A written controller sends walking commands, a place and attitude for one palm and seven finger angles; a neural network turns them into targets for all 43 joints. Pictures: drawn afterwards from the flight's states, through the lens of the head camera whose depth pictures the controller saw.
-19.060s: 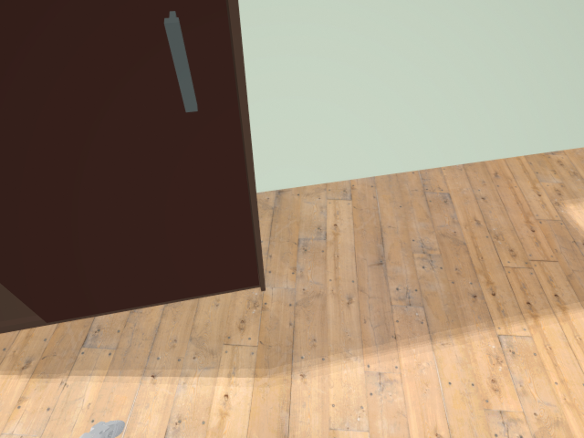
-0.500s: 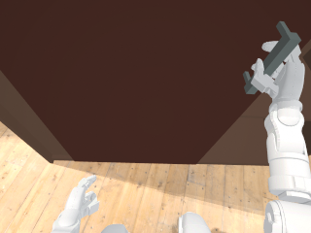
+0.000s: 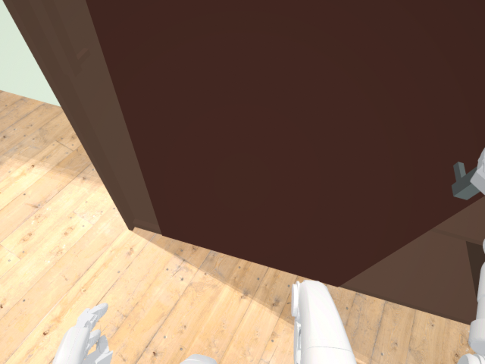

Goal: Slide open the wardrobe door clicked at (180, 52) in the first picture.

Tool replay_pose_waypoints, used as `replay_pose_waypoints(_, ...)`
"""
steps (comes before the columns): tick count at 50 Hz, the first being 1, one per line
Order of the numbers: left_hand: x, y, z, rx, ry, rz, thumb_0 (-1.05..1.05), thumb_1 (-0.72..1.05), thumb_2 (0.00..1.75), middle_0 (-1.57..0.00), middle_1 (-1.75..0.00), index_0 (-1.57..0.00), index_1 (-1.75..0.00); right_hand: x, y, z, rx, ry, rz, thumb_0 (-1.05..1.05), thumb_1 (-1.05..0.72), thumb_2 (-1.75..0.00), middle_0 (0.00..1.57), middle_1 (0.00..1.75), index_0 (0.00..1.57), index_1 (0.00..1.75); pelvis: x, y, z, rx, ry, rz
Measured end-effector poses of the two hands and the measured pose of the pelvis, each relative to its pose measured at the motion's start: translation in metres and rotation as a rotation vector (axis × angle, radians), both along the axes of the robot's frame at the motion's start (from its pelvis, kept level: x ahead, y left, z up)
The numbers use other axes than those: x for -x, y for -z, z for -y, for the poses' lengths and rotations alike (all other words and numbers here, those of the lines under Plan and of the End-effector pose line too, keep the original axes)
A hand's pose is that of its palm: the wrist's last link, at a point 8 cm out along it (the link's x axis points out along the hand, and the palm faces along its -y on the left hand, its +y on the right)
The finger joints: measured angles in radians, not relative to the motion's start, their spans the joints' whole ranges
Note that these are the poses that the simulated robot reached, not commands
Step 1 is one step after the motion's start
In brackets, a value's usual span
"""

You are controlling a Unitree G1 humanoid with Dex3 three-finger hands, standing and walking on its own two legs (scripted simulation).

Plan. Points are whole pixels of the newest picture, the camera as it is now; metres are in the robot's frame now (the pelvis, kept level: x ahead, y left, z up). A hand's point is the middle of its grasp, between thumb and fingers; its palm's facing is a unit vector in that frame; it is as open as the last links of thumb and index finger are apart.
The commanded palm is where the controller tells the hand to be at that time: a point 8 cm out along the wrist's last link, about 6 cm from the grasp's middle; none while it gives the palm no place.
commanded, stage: stop walking and hold the door there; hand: right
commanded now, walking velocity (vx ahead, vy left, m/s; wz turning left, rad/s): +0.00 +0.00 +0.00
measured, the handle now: out of the picture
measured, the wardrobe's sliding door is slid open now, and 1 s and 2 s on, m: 0.59 0.58 0.58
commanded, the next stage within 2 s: loosen the grip on the handle in 1.16 s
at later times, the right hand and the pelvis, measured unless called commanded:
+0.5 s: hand out of the picture +0.40 -0.31 +0.15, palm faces +0.10 +0.97 -0.22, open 7.4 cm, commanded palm +0.37 -0.35 +0.14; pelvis -0.01 -0.16 -0.08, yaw +2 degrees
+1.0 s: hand out of the picture +0.39 -0.30 +0.16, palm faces +0.12 +0.98 -0.13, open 7.0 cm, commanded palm +0.36 -0.35 +0.14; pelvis -0.02 -0.16 -0.02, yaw -1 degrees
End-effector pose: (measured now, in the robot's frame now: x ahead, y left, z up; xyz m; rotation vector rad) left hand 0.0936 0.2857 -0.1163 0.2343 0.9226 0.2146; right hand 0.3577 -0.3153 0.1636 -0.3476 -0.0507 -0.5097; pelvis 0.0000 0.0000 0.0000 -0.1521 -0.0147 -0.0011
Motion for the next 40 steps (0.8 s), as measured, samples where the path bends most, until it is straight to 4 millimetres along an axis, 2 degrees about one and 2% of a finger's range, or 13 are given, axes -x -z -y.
replay_pose_waypoints(4,0.010,0.012,0.034,0.040,-0.004,-0.041,0.01,0.91,0.90,-0.20,-0.30,-0.20,-0.30,-0.004,-0.008,0.004,0.029,-0.037,0.053,-0.02,-0.55,-0.79,0.45,1.40,0.38,1.38,0.002,0.002,0.021,-0.006,-0.009,0.008)
replay_pose_waypoints(9,-0.001,0.017,0.085,0.074,0.014,-0.048,0.01,0.90,0.90,-0.20,-0.30,-0.20,-0.30,-0.009,-0.007,0.012,0.031,-0.119,0.112,-0.04,-0.51,-0.79,0.45,1.40,0.41,1.40,0.001,0.003,0.054,-0.020,-0.011,0.009)
replay_pose_waypoints(16,-0.051,-0.002,0.160,0.032,0.082,0.047,0.01,0.90,0.90,-0.21,-0.30,-0.21,-0.30,-0.017,0.002,0.024,-0.061,-0.302,0.229,-0.13,-0.47,-0.81,0.45,1.40,0.42,1.41,-0.002,0.009,0.114,-0.060,0.015,-0.002)
replay_pose_waypoints(18,-0.071,-0.001,0.179,-0.004,0.103,0.129,0.01,0.90,0.90,-0.21,-0.30,-0.21,-0.30,-0.016,0.005,0.028,-0.054,-0.346,0.256,-0.17,-0.46,-0.76,0.43,1.40,0.40,1.37,-0.006,0.026,0.137,-0.147,-0.008,-0.014)
replay_pose_waypoints(20,-0.094,0.010,0.195,-0.035,0.104,0.236,0.01,0.90,0.90,-0.21,-0.30,-0.21,-0.30,-0.014,0.010,0.034,-0.048,-0.408,0.312,-0.19,-0.48,-0.72,0.40,1.40,0.38,1.33,-0.011,0.059,0.158,-0.235,-0.037,-0.006)
replay_pose_waypoints(23,-0.110,0.018,0.228,0.018,0.125,0.255,0.01,0.90,0.90,-0.20,-0.30,-0.21,-0.30,-0.015,0.015,0.040,-0.024,-0.491,0.357,-0.23,-0.52,-0.68,0.36,1.40,0.29,1.25,-0.001,0.077,0.157,-0.160,-0.054,0.063)
replay_pose_waypoints(25,-0.115,0.022,0.249,0.073,0.155,0.260,0.01,0.90,0.90,-0.20,-0.30,-0.20,-0.30,-0.014,0.014,0.044,0.008,-0.514,0.338,-0.23,-0.53,-0.66,0.37,1.40,0.26,1.24,0.006,0.076,0.156,-0.153,-0.051,0.072)
replay_pose_waypoints(28,-0.111,0.030,0.274,0.163,0.205,0.236,0.01,0.90,0.90,-0.20,-0.30,-0.21,-0.30,-0.012,0.010,0.047,0.023,-0.499,0.287,-0.22,-0.53,-0.66,0.39,1.40,0.26,1.27,0.015,0.068,0.152,-0.156,-0.050,0.071)
replay_pose_waypoints(31,-0.099,0.041,0.285,0.234,0.249,0.184,0.01,0.90,0.90,-0.21,-0.30,-0.21,-0.30,-0.009,0.006,0.047,0.033,-0.467,0.237,-0.20,-0.53,-0.68,0.41,1.40,0.25,1.31,0.021,0.063,0.147,-0.169,-0.024,0.088)
replay_pose_waypoints(33,-0.086,0.042,0.283,0.243,0.249,0.131,0.01,0.90,0.90,-0.21,-0.30,-0.21,-0.30,-0.008,0.004,0.046,0.016,-0.455,0.211,-0.18,-0.53,-0.70,0.43,1.40,0.25,1.32,0.022,0.052,0.146,-0.158,0.002,0.095)
replay_pose_waypoints(37,-0.057,0.027,0.264,0.178,0.226,0.041,0.01,0.90,0.90,-0.21,-0.30,-0.21,-0.30,-0.006,0.002,0.042,-0.047,-0.440,0.172,-0.11,-0.53,-0.74,0.44,1.40,0.27,1.35,0.018,0.028,0.151,-0.109,0.020,0.060)
replay_pose_waypoints(40,-0.046,0.016,0.242,0.097,0.186,0.037,0.01,0.90,0.90,-0.21,-0.30,-0.21,-0.31,-0.006,0.002,0.041,-0.071,-0.444,0.172,-0.08,-0.53,-0.77,0.45,1.40,0.27,1.35,0.014,0.026,0.157,-0.122,0.032,0.036)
